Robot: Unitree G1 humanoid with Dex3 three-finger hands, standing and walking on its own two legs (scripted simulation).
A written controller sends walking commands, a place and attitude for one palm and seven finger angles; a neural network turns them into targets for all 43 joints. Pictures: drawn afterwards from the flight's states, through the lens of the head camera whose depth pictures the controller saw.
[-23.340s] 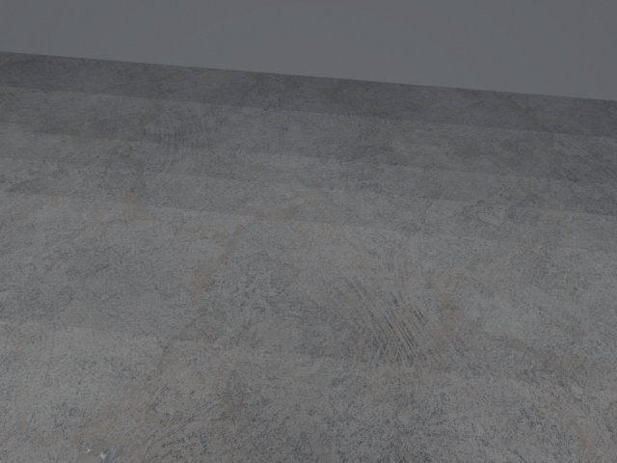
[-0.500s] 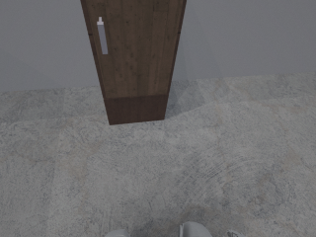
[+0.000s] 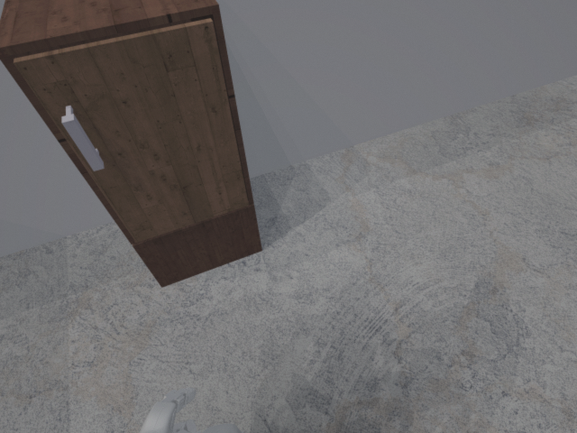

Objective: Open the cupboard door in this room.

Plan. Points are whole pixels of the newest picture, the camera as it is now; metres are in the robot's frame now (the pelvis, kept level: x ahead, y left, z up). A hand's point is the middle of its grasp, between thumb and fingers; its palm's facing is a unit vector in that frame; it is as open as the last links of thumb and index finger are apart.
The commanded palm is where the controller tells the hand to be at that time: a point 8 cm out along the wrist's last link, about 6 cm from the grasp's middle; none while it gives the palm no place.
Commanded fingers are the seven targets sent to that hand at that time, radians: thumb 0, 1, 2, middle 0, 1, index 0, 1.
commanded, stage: turn to face it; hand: left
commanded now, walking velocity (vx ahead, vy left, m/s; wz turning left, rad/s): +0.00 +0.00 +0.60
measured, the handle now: (83, 138) +0.69 +0.45 -0.01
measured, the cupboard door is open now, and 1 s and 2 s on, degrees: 0 0 0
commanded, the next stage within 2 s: take the last steps up to it in 0.60 s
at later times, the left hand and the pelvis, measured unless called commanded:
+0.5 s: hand out of the picture -0.04 +0.27 -0.17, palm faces +0.27 -0.93 -0.24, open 7.4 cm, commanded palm none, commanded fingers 0.00 0.90 0.90 -0.20 -0.30 -0.20 -0.30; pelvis -0.02 +0.05 +0.01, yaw +13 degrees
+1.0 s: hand out of the picture -0.08 +0.14 -0.15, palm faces +0.38 -0.90 -0.23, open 7.3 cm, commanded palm none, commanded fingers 0.00 0.90 0.90 -0.20 -0.30 -0.20 -0.30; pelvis -0.02 -0.03 +0.02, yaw +20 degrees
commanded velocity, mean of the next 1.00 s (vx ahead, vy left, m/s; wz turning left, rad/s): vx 0.10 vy -0.01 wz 0.26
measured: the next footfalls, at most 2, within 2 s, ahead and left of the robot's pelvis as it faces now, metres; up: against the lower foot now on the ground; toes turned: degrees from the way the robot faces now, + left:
left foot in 0.24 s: +0.02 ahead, +0.13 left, +0.00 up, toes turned +17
right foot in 0.82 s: +0.04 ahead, -0.11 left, +0.00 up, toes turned +15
